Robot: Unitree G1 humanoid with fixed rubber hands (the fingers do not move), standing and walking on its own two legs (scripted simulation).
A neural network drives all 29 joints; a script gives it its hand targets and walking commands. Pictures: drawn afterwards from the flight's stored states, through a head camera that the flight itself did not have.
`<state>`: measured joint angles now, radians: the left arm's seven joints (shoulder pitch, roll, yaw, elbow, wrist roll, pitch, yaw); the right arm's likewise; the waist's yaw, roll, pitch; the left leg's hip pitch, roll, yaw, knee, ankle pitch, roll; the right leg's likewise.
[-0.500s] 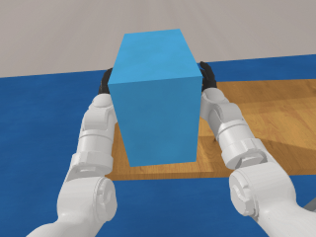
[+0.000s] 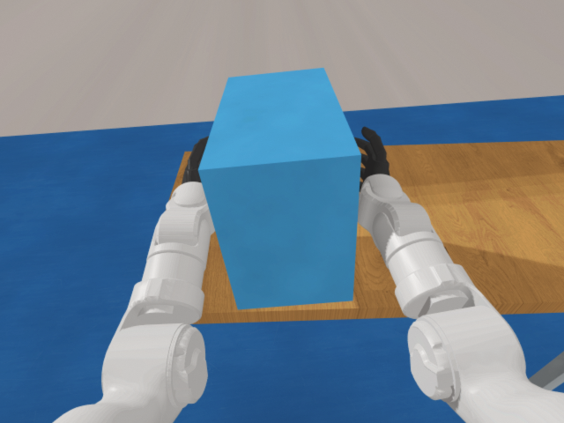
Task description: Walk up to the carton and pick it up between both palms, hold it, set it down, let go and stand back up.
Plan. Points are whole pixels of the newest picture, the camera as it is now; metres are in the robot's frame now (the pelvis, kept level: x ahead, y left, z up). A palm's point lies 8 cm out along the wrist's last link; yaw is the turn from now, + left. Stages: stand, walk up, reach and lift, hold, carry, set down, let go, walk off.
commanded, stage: set down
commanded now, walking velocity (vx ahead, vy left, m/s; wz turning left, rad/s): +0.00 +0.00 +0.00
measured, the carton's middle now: (284, 178) +0.45 +0.00 +0.15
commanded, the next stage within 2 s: none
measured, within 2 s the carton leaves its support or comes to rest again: neither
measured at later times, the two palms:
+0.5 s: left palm (212, 187) +0.45 +0.11 +0.14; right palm (376, 182) +0.44 -0.14 +0.15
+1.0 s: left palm (217, 196) +0.46 +0.11 +0.11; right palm (375, 195) +0.44 -0.14 +0.12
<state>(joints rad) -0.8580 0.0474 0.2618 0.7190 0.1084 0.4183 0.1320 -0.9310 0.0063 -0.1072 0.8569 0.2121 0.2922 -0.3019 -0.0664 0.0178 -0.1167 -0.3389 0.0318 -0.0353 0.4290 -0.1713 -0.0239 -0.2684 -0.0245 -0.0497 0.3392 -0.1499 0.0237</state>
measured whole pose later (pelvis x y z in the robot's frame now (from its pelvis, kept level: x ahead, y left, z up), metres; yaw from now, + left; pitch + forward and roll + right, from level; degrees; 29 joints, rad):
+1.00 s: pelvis +0.03 +0.00 +0.00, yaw +0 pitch +7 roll -1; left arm -0.86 0.05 0.27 0.94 0.11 0.19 0.12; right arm -0.86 0.06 -0.20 0.91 0.08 0.17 -0.27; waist -0.09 0.02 -0.12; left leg -0.34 0.03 -0.04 0.43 -0.21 -0.02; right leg -0.27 -0.02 -0.05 0.34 -0.19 0.03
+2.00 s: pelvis +0.03 +0.00 +0.00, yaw +0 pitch +7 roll -1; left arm -0.86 0.03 0.40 1.10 0.22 -0.03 0.04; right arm -0.78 0.19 -0.51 0.92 -0.27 -0.01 -0.17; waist -0.10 0.00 -0.09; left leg -0.34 0.03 -0.04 0.42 -0.21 -0.02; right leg -0.27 -0.02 -0.05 0.34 -0.19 0.03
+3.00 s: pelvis +0.02 +0.01 +0.00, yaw +0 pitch +10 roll -2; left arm -0.86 0.07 0.19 1.11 0.09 -0.03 0.11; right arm -0.76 0.10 -0.32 1.01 -0.13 -0.14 -0.24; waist -0.09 -0.01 -0.05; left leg -0.45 0.03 -0.04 0.49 -0.21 -0.02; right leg -0.37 -0.02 -0.05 0.38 -0.18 0.03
